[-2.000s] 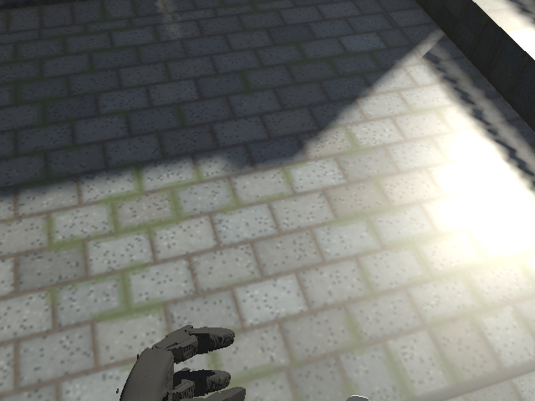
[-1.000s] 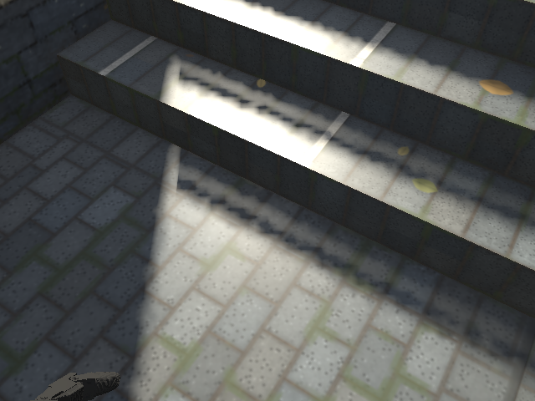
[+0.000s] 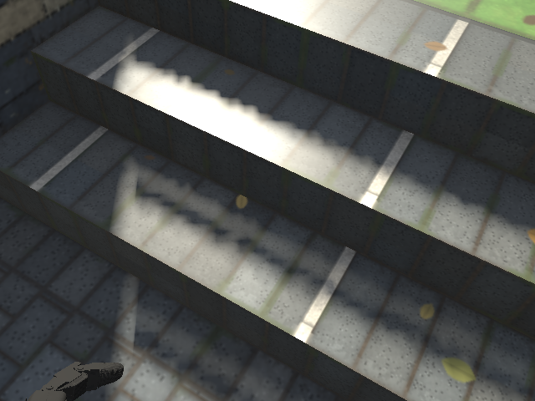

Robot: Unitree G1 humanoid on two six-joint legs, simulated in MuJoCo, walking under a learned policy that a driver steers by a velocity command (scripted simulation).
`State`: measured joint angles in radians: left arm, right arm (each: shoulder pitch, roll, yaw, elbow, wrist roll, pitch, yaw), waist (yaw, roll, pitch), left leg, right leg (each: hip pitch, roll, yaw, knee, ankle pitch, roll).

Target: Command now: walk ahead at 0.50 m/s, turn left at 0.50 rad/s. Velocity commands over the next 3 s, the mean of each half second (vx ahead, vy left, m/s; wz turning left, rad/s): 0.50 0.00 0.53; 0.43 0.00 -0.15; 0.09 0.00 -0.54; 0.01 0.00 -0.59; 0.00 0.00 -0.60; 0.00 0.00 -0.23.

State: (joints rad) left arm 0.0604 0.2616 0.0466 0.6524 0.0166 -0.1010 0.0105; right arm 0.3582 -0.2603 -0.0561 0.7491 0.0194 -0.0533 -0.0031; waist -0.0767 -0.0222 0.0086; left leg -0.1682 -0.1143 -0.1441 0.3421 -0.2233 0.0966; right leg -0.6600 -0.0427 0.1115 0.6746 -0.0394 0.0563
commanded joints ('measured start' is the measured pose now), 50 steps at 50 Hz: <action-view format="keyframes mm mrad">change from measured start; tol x32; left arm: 1 -129 66 14 -83 -12 -25 -12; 34 395 82 -2 179 -20 -7 -12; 50 29 -68 -27 -36 -42 112 36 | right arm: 1 19 -172 -49 -58 6 -2 -12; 29 -354 -61 -1 -277 -8 5 41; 34 132 -251 -70 -168 -59 10 9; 50 36 -74 -3 90 -60 38 -68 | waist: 1 -7 124 -47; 7 124 155 -170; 9 124 -267 -365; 29 126 -81 22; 34 -55 308 -474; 50 44 104 73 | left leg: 1 -3 213 -194 -33 313 102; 7 -2 166 -255 248 432 36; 9 -496 -11 -64 755 -353 -56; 11 -621 118 -39 910 -252 -81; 29 -363 156 145 266 83 -50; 32 136 127 157 144 223 23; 34 606 531 -440 81 450 228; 39 -6 369 -28 -124 201 109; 50 293 481 170 -84 438 80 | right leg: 1 115 72 -47 -122 71 0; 7 538 17 -8 -285 29 -114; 9 1047 -368 558 -293 -68 -351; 16 542 -217 119 -459 73 -239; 29 606 -236 -98 -421 219 -187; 32 474 -145 -153 -32 442 -126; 34 -35 48 -65 632 -570 -17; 35 -112 3 -3 754 -535 -18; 42 -53 -45 -38 899 -338 -3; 50 -726 20 -87 1543 -527 -14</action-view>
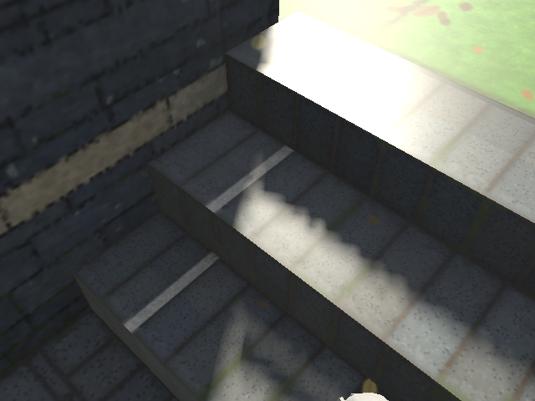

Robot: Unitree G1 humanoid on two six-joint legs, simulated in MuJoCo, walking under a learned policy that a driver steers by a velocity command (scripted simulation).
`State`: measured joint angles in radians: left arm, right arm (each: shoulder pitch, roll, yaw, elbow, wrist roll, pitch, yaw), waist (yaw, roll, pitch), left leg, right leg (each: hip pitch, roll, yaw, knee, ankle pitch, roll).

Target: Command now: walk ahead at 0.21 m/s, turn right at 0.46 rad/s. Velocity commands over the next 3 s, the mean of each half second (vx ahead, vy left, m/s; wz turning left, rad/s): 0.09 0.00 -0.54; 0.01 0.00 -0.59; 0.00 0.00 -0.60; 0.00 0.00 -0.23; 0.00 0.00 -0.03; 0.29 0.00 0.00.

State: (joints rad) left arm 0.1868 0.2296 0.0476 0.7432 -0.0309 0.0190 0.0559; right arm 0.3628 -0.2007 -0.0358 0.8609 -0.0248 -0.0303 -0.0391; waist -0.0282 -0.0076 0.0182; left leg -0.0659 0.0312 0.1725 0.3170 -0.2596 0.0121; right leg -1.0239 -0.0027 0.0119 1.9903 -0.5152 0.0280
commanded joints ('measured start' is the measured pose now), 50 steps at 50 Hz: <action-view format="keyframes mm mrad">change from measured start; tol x32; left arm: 1 -120 -46 -39 -167 2 -3 -13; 12 160 365 47 -217 76 -48 -46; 50 150 168 32 -216 2 5 -29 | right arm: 1 46 -141 -23 -15 -7 24 -47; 50 -157 -166 -18 -377 -39 33 -20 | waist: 1 1 104 72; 10 214 233 -314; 12 112 -469 -412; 16 31 -4 -75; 44 36 -174 -149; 50 71 249 -194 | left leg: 1 240 364 -155 -50 484 157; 6 5 210 47 -96 551 65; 10 98 248 56 244 1943 141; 11 -36 195 -22 570 1504 60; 12 -398 -122 -137 961 -105 -64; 13 -400 -149 -389 1240 -172 -50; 37 -944 -85 -268 948 -69 -165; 46 -243 -56 -207 113 154 -53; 49 7 387 -624 105 755 230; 50 -77 444 -705 53 515 322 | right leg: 1 -453 -37 31 295 -106 24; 4 -494 -81 22 121 -111 31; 9 456 82 -256 -546 41 -82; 13 899 -270 944 -1510 562 -403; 17 415 -93 549 -1424 8 -205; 45 757 -57 576 -1477 722 -188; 50 338 130 153 -568 -181 81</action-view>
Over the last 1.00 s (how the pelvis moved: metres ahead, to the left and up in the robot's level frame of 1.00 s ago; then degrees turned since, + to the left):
0.44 0.12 0.00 10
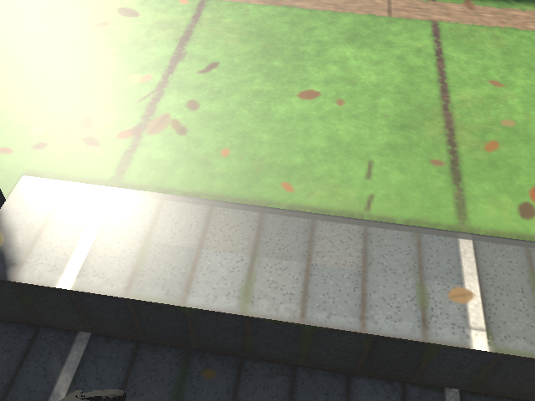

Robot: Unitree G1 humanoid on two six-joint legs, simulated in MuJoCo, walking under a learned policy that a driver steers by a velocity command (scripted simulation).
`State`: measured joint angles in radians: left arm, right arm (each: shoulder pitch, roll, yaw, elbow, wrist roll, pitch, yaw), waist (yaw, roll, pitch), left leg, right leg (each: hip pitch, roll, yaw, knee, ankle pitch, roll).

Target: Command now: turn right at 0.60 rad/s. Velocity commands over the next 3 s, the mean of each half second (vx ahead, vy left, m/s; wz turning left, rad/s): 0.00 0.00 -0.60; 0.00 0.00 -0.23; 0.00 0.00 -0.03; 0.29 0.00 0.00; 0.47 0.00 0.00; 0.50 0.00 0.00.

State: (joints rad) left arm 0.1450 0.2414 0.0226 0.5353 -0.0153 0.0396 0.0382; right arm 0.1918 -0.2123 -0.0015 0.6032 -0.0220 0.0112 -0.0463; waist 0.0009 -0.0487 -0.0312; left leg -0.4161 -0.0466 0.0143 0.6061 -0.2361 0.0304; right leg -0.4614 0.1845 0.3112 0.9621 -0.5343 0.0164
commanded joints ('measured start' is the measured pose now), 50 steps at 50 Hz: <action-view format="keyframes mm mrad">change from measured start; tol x32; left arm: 1 95 165 59 -4 -22 -4 0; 50 76 -38 -9 194 30 -29 -15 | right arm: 1 -7 -70 -29 -132 -33 -6 -22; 50 105 -9 -13 194 1 -6 9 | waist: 1 1 179 -54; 21 -47 170 -35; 24 53 -318 -30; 50 -4 88 -15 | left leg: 1 219 430 -459 -238 172 272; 20 174 366 -29 -202 -31 193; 28 -413 81 -112 965 -130 -120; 41 163 103 -25 -134 16 -62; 50 242 117 -78 -237 189 56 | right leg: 1 -290 -123 -152 539 -50 114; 13 -386 -225 -230 449 216 156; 21 86 -164 -448 -398 215 -42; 25 313 -537 319 -666 286 -411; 50 206 -203 -200 -559 418 -54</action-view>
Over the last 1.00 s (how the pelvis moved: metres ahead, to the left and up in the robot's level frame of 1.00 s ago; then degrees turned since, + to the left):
0.28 -0.05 0.15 -36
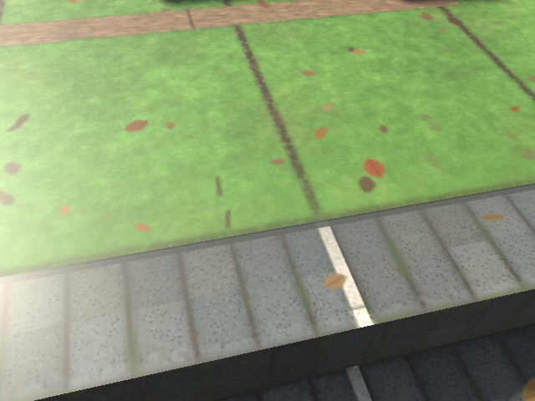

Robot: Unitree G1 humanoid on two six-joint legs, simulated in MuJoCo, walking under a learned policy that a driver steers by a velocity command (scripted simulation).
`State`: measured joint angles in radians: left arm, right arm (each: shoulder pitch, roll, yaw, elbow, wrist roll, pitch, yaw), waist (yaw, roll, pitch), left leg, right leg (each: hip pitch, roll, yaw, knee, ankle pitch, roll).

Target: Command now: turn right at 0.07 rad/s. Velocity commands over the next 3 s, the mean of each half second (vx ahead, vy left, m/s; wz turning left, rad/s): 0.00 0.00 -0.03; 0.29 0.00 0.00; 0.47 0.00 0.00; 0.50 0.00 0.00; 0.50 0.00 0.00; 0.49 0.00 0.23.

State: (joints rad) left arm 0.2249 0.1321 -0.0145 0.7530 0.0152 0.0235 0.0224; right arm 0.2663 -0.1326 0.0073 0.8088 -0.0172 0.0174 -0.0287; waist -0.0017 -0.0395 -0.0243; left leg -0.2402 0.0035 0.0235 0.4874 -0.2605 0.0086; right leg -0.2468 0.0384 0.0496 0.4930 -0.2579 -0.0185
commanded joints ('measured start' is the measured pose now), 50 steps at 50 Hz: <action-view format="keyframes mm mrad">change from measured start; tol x16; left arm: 1 13 69 32 0 -1 -12 1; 32 114 97 51 246 -27 -37 25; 39 516 241 92 315 2 -61 6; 50 216 28 -46 293 -21 -67 -7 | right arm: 1 43 -84 -21 6 -3 -11 -9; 32 166 -204 -68 169 15 24 -39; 50 -346 31 132 -290 43 -105 76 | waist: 1 -2 75 -24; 33 -30 160 152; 37 88 46 162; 39 165 -266 13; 43 64 35 87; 50 -47 12 238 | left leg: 1 72 67 -82 -127 213 79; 25 124 40 -70 -207 276 90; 30 82 182 -296 -319 -474 221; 34 -79 250 -357 -315 -481 267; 37 -378 134 -202 -61 -346 211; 39 -626 -76 14 715 -201 90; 41 -933 -85 -200 1536 -181 72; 43 -1160 -66 -201 1879 -130 88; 47 -1402 -31 -203 2093 -209 116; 50 -949 45 12 1443 56 72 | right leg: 1 0 -58 60 -94 141 -18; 25 12 -81 31 -135 180 14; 32 -198 -40 -86 176 -173 -27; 37 195 -65 -41 -89 -112 -103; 40 364 -463 702 -362 -386 -377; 44 450 -358 298 -252 54 -239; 47 282 -345 169 -262 23 -165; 50 -362 -184 -84 -487 -18 -124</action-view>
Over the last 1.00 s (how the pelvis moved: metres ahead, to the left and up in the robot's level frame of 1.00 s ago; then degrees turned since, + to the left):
0.04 0.01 0.02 -23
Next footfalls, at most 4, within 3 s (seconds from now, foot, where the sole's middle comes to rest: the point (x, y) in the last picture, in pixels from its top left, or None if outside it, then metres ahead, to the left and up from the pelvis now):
1.12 left None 0.32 0.15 -0.59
1.66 right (309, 274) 0.67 -0.07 -0.41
2.26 left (201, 172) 0.97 0.18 -0.41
2.78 right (289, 98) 1.30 -0.05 -0.41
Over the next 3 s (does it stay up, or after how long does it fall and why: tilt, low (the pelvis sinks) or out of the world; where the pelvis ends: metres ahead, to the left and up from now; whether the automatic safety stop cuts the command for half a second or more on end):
stays up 1.22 0.05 0.36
